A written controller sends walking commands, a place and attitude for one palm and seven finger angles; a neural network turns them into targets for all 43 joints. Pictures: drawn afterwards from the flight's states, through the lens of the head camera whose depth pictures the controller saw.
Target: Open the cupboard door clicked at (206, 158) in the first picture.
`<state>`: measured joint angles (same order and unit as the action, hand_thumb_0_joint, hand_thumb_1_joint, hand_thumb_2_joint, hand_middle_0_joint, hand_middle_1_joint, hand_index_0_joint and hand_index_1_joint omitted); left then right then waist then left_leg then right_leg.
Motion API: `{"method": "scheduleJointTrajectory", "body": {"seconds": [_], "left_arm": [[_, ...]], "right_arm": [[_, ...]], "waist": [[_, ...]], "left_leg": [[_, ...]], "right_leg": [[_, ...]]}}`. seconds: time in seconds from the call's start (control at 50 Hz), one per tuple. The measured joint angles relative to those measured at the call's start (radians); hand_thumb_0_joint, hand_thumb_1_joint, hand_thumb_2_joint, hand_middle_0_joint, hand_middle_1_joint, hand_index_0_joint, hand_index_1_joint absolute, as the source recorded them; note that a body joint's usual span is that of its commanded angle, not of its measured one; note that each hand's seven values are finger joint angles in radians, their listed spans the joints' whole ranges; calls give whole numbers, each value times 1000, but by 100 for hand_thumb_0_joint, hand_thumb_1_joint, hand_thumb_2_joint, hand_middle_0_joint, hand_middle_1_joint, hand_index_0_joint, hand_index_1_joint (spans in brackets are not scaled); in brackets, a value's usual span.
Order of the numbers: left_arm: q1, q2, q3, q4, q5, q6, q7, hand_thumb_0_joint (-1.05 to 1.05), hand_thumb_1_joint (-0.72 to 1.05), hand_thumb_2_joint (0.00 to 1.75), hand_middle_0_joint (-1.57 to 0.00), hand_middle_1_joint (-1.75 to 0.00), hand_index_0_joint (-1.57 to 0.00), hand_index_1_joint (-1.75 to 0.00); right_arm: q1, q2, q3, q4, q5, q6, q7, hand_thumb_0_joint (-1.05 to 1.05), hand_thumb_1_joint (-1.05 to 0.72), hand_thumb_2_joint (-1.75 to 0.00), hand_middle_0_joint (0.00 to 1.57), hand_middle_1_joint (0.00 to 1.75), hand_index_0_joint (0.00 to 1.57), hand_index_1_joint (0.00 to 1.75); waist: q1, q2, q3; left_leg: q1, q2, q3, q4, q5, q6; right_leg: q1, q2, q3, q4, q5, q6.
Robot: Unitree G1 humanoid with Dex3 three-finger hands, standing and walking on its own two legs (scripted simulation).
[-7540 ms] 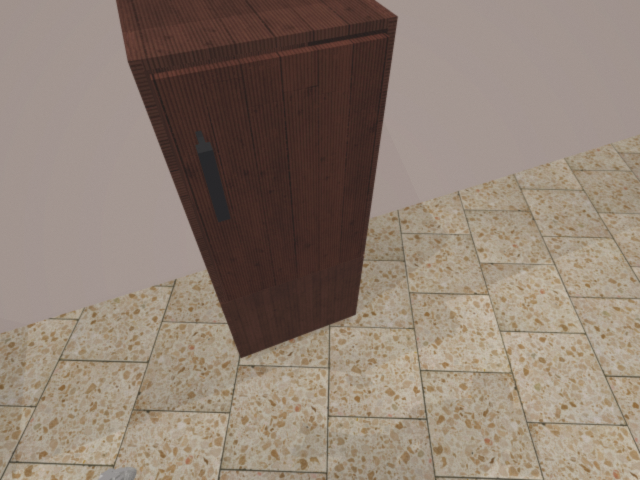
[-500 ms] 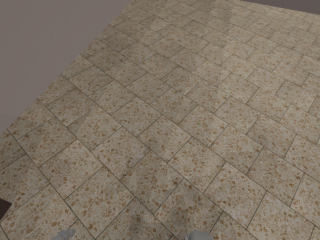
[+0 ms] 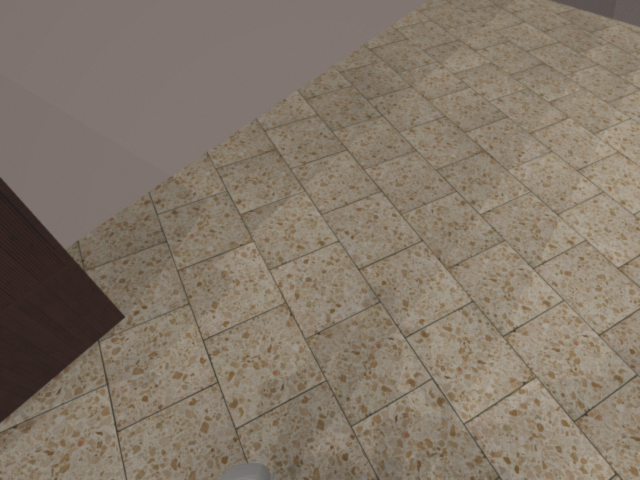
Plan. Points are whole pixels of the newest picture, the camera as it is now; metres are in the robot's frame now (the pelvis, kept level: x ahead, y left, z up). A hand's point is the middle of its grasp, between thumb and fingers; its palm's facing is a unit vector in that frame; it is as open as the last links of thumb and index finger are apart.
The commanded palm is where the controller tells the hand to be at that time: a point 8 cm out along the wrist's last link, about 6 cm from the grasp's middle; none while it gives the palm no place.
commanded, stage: turn to face it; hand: left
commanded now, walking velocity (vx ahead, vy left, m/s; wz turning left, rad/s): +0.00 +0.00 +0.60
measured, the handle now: out of the picture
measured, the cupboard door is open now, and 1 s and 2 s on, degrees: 0 0 0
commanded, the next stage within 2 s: take the last steps up to it in 1.46 s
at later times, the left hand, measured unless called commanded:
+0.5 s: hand out of the picture +0.09 +0.25 -0.14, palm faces +0.27 -0.93 -0.25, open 7.4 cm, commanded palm none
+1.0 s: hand out of the picture -0.13 +0.23 -0.18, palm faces +0.59 -0.76 -0.27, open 7.4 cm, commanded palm none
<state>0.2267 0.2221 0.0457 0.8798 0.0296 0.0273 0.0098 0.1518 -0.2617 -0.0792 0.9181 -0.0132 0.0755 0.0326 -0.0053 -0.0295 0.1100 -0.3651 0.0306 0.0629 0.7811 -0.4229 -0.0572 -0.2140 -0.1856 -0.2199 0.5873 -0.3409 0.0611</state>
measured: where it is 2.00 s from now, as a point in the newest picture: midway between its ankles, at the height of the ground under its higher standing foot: outside the picture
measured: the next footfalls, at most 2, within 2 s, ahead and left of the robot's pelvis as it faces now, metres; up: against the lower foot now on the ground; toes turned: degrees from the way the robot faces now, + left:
left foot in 0.04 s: +0.04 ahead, +0.12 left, +0.00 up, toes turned +6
right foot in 0.56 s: +0.08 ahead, -0.11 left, +0.00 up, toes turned +18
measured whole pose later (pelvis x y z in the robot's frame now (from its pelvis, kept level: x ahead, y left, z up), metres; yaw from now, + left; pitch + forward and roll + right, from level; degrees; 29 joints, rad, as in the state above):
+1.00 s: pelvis -0.03 +0.03 -0.01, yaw +35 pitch +0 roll +0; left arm 0.25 0.28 0.07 0.91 0.02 0.07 0.02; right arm 0.14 -0.26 -0.07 0.89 -0.02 0.03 0.02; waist 0.01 -0.06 0.10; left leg -0.32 0.01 0.05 0.66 -0.33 0.02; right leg -0.38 -0.18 -0.12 0.94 -0.55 0.09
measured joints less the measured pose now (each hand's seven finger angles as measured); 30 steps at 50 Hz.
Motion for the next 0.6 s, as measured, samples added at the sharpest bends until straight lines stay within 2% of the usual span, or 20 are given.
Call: {"method": "scheduleJointTrajectory", "body": {"seconds": [0.02, 0.04, 0.06, 0.08, 0.1, 0.14, 0.2, 0.28, 0.42, 0.48, 0.52, 0.54, 0.56, 0.6], "left_arm": [[6, 9, 5, 3, -3, 3, -1, 1, 90, 89, -20, -30, -21, -30], [16, 18, 10, 4, -7, 7, -3, 1, 90, 89, -20, -30, -21, -30], [15, 32, 18, 10, -11, 16, -3, 1, 90, 89, -20, -30, -21, -30], [13, 44, 24, 17, -11, 29, 1, 1, 90, 89, -20, -30, -21, -30], [10, 53, 28, 27, -12, 41, 5, 1, 90, 89, -20, -30, -21, -30], [-2, 63, 36, 44, -13, 51, 8, 1, 91, 89, -20, -30, -20, -30], [-26, 67, 40, 40, -14, 44, 1, 1, 91, 89, -20, -30, -20, -30], [-56, 57, 34, 17, -15, 35, -3, 1, 91, 89, -20, -30, -20, -30], [-115, 27, 23, -18, -19, 31, 1, 1, 91, 89, -20, -30, -20, -30], [-131, 10, 15, -36, -24, 24, 3, 1, 91, 89, -20, -30, -20, -30], [-130, 1, 9, -49, -27, 14, 4, 1, 91, 89, -20, -30, -20, -30], [-125, -1, 5, -56, -27, 6, 4, 1, 91, 89, -20, -30, -20, -30], [-117, -3, 4, -63, -24, -3, 6, 1, 91, 89, -20, -30, -20, -30], [-108, -19, -5, -59, -17, -8, 9, 1, 91, 89, -20, -30, -20, -30]], "right_arm": [[-3, -1, 3, -7, 0, -7, 0, 1, -91, -90, 20, 30, 20, 30], [-5, -4, 5, -16, -2, -18, 1, 1, -91, -90, 20, 30, 20, 30], [-13, 1, 6, -20, -3, -29, -1, 1, -91, -90, 20, 30, 20, 30], [-20, 7, 9, -25, -2, -38, -3, 1, -91, -90, 20, 30, 20, 30], [-22, 12, 14, -30, -1, -47, -8, 1, -91, -90, 20, 30, 20, 30], [-16, 21, 20, -39, -4, -57, -21, 1, -91, -90, 20, 30, 20, 30], [-1, 32, 29, -37, -5, -60, -32, 0, -91, -90, 21, 30, 20, 30], [20, 43, 36, -25, -5, -56, -34, 0, -90, -90, 21, 30, 20, 30], [56, 56, 29, -8, -11, -42, -29, 1, -90, -90, 21, 30, 20, 30], [68, 51, 21, -3, -13, -33, -28, 1, -90, -90, 21, 30, 20, 30], [75, 45, 14, 0, -11, -27, -28, 1, -90, -90, 21, 30, 20, 30], [82, 42, 10, 0, -8, -24, -27, 1, -90, -90, 21, 30, 20, 30], [86, 38, 5, -1, -4, -22, -26, 1, -90, -90, 21, 30, 20, 30], [85, 20, -8, 2, -4, -12, -25, 1, -90, -90, 21, 30, 20, 30]], "waist": [[2, -6, -1], [5, -11, -5], [9, -28, -1], [15, -37, 3], [16, -37, 3], [10, -30, 0], [7, -19, -4], [0, -2, -18], [-29, 24, -38], [-42, 43, -42], [-46, 54, -48], [-45, 55, -55], [-40, 56, -60], [-44, 81, -50]], "left_leg": [[33, -3, 10, -83, 46, 6], [57, -8, 13, -151, 113, 36], [45, -21, 14, -137, 118, 68], [34, -27, 12, -116, 101, 87], [31, -27, 6, -109, 88, 97], [41, -31, -15, -134, 91, 105], [71, -45, -48, -208, 138, 106], [97, -67, -91, -278, 184, 116], [91, -101, -172, -294, 212, 107], [71, -113, -211, -275, 214, 94], [51, -122, -236, -252, 209, 81], [36, -132, -246, -232, 203, 73], [15, -137, -245, -196, 181, 67], [-48, -131, -220, -21, 31, 46]], "right_leg": [[-10, -13, -11, 28, -15, 11], [-34, -27, -15, 77, -34, 19], [-72, -34, 15, 161, -103, 26], [-114, -19, 58, 260, -172, 29], [-154, 3, 94, 354, -208, 29], [-217, 41, 135, 492, -196, 32], [-269, 67, 165, 556, -118, 37], [-280, 87, 191, 505, -69, 44], [-225, 126, 221, 335, -87, 39], [-172, 151, 225, 220, -87, 27], [-115, 167, 222, 99, -41, 18], [-76, 168, 218, 14, 3, 12], [-55, 165, 212, -44, 57, -20], [-52, 161, 178, -22, 56, -55]]}}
